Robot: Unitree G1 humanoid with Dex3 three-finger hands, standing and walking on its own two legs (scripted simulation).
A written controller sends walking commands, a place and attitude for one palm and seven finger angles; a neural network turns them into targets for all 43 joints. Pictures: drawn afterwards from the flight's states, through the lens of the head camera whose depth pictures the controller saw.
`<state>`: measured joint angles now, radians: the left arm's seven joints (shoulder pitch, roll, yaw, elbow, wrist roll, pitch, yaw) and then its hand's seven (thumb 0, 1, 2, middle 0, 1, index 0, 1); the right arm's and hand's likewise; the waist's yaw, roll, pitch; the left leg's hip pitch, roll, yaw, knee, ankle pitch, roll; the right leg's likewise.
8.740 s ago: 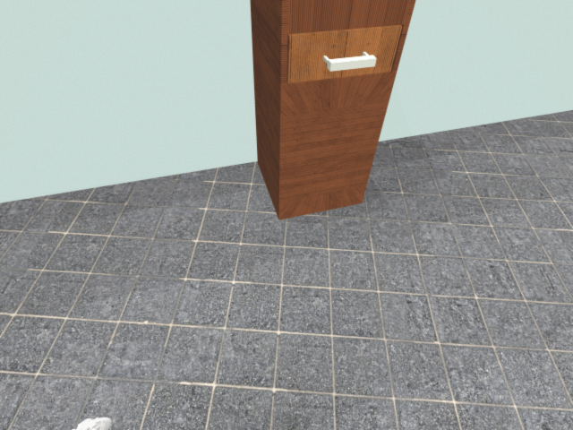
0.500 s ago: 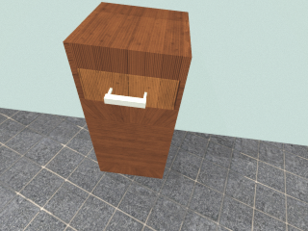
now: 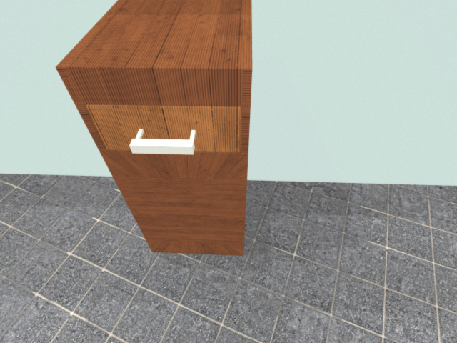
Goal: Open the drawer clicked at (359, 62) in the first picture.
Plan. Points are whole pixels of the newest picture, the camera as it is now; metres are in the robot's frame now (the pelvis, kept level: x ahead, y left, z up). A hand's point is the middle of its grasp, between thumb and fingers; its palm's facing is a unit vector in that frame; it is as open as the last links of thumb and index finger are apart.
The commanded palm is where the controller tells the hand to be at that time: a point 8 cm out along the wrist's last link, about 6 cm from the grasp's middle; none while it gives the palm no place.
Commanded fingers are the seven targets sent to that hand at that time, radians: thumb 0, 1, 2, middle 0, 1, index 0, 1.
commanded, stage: come to a stop and stand still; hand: left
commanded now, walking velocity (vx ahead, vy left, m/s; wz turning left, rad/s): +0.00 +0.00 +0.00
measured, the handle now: (164, 140) +0.58 +0.20 -0.01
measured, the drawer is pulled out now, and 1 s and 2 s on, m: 0.00 0.00 0.00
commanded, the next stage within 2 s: look again from close up in 0.28 s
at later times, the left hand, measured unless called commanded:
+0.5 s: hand out of the picture -0.02 +0.20 -0.18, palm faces +0.01 -0.98 -0.19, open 7.4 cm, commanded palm none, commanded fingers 0.00 0.90 0.90 -0.20 -0.30 -0.20 -0.30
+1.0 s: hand out of the picture -0.01 +0.21 -0.17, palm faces +0.01 -0.98 -0.20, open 7.4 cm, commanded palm none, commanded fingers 0.00 0.90 0.90 -0.20 -0.30 -0.20 -0.30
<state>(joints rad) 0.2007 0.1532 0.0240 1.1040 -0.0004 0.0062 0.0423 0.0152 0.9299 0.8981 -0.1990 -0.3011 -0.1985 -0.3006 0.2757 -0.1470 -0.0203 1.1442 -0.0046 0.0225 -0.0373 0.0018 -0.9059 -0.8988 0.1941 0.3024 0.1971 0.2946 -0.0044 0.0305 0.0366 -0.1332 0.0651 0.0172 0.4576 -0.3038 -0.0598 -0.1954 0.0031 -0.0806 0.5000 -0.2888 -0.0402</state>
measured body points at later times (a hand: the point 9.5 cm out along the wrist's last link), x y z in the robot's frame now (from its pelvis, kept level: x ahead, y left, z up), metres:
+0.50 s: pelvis -0.02 +0.03 +0.00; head -0.01 +0.03 +0.45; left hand -0.02 +0.25 -0.16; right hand -0.02 -0.19 -0.16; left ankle -0.04 +0.16 -0.74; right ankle -0.01 -0.09 -0.74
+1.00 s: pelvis -0.01 +0.04 +0.00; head +0.00 +0.02 +0.45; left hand -0.01 +0.26 -0.15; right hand -0.02 -0.17 -0.17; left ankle -0.04 +0.16 -0.74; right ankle -0.01 -0.09 -0.74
